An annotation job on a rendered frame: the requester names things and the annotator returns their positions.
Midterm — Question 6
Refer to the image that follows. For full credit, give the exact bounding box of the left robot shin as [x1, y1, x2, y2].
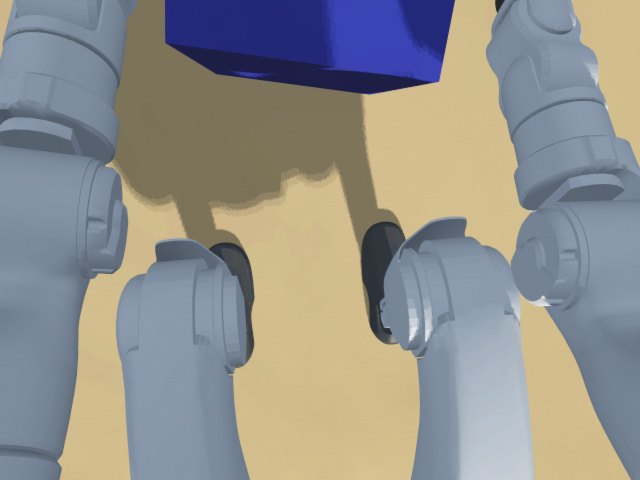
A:
[116, 238, 232, 363]

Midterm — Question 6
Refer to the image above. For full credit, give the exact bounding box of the right robot shin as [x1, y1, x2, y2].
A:
[380, 216, 521, 343]

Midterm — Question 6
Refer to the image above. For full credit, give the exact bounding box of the robot left upper arm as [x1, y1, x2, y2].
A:
[0, 145, 128, 480]

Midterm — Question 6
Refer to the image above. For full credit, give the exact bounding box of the right robot forearm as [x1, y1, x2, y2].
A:
[486, 0, 640, 212]

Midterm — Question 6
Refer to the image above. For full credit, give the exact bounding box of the robot shin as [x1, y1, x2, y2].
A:
[380, 216, 521, 343]
[116, 238, 232, 363]

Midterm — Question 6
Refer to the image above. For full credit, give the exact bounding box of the left robot forearm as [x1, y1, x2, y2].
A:
[0, 0, 138, 165]

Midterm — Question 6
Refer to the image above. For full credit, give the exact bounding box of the carton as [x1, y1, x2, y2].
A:
[165, 0, 455, 95]

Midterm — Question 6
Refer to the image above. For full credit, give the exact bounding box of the robot right upper arm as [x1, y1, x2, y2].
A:
[511, 199, 640, 480]

